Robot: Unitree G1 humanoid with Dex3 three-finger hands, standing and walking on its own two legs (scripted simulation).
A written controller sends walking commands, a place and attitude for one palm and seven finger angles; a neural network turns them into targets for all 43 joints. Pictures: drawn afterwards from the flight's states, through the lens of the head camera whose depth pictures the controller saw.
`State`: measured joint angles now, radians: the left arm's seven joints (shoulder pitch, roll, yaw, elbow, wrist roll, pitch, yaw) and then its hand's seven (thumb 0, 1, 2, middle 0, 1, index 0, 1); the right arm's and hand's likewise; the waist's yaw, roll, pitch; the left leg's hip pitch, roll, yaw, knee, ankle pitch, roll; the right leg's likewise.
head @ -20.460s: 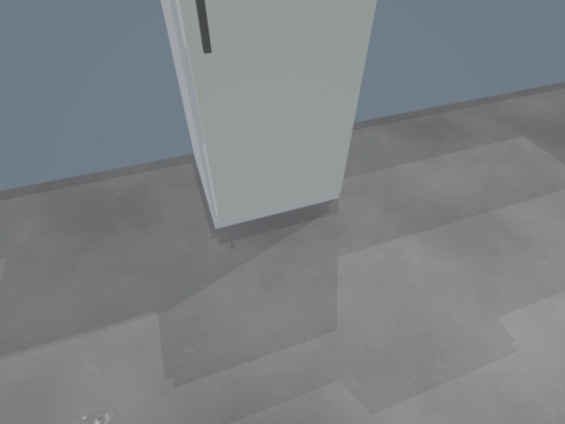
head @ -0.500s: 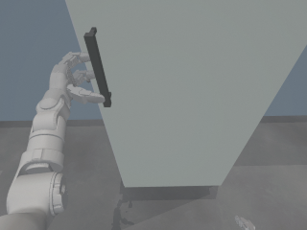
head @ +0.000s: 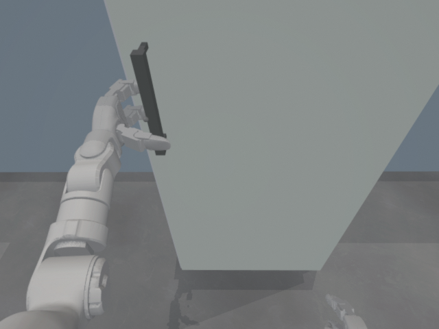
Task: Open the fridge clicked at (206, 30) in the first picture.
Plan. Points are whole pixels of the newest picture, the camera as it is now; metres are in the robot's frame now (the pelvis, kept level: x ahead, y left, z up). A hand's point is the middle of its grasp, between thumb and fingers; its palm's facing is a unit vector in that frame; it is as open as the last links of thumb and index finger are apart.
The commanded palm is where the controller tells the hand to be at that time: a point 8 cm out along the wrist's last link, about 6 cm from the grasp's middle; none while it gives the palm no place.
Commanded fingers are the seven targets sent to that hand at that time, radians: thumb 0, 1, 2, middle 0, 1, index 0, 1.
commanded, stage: slide the fingers in behind the handle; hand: left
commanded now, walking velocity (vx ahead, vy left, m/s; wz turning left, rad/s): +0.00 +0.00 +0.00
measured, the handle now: (153, 104) +0.48 +0.16 +0.19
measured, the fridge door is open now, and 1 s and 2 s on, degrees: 0 0 0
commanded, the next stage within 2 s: grip the handle and tug to test in 0.94 s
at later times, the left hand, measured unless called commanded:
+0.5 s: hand (162, 118) +0.43 +0.13 +0.19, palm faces +0.05 -1.00 +0.00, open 14.0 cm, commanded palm +0.40 +0.18 +0.19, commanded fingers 0.00 -0.50 0.30 -0.30 -1.20 -0.30 -1.20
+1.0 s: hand (159, 117) +0.43 +0.14 +0.19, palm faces +0.05 -1.00 +0.02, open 14.0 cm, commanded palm +0.40 +0.19 +0.19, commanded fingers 0.00 -0.50 0.30 -0.30 -1.20 -0.30 -1.20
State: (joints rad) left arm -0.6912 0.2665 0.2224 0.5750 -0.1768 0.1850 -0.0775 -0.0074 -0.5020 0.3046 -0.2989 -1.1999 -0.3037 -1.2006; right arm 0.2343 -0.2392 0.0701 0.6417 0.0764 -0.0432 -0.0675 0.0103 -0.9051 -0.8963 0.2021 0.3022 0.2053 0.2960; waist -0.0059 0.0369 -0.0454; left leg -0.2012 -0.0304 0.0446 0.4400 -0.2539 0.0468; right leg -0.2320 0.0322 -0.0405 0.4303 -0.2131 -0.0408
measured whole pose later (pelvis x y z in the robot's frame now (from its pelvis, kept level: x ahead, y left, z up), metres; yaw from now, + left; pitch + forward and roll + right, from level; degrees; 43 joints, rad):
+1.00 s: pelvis +0.00 -0.01 +0.00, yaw +0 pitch +1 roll +0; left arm -0.74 0.25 0.20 0.62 -0.17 0.17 -0.04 -0.01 -0.50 0.30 -0.30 -1.20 -0.30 -1.20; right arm 0.24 -0.25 0.06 0.66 0.07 -0.03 -0.07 0.01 -0.91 -0.90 0.20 0.30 0.20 0.30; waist -0.01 0.03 -0.03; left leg -0.20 -0.02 0.03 0.43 -0.25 0.04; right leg -0.23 0.04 -0.05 0.41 -0.20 -0.05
